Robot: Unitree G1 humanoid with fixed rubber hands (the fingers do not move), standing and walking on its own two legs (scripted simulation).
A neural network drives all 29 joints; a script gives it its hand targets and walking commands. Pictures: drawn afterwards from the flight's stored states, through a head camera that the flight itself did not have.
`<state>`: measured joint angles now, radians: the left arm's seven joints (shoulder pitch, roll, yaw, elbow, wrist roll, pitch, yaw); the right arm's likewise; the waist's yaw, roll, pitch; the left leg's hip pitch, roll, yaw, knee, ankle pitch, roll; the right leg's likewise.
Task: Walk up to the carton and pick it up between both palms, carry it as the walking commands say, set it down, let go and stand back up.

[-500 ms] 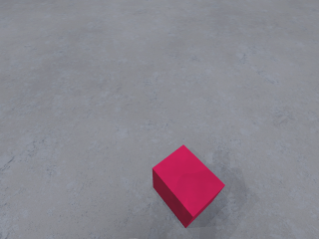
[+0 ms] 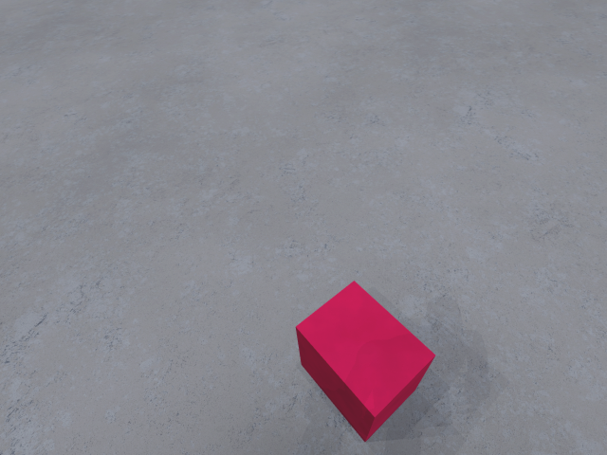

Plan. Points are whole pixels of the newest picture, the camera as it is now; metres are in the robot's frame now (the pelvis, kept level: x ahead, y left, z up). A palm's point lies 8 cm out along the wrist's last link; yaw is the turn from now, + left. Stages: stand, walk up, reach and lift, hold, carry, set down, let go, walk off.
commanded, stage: walk up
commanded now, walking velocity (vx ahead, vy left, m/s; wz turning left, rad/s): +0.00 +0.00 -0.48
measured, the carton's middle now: (359, 360) +0.46 -0.11 -0.62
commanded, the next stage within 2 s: none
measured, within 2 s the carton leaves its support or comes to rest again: neither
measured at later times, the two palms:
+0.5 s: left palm out of the picture +0.06 +0.25 -0.14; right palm out of the picture +0.03 -0.25 -0.13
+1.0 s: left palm out of the picture +0.09 +0.25 -0.11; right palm out of the picture -0.01 -0.25 -0.15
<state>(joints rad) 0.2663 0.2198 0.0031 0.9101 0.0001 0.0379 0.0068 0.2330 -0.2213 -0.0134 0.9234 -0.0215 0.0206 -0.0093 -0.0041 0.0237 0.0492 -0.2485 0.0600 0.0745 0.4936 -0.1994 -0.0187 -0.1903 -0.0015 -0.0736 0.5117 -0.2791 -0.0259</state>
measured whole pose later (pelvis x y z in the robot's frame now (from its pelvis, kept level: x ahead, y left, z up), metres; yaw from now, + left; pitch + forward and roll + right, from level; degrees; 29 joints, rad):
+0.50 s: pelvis +0.00 +0.01 +0.00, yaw -7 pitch +0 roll -1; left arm 0.28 0.22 0.04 0.91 0.00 0.04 0.00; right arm 0.20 -0.22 -0.05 0.92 -0.02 0.05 -0.02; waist 0.00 0.01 0.05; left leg -0.21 0.06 0.10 0.57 -0.32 -0.02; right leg -0.29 0.04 0.00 0.54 -0.25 -0.02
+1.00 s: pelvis +0.01 +0.00 +0.00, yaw -23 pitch +2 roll +4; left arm 0.39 0.20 0.06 0.91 0.00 0.04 0.05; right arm 0.14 -0.24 -0.05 0.92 -0.02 0.09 0.01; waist 0.01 0.02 0.08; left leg -0.51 0.05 0.13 1.11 -0.44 -0.03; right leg -0.37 -0.09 0.09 0.57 -0.24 0.05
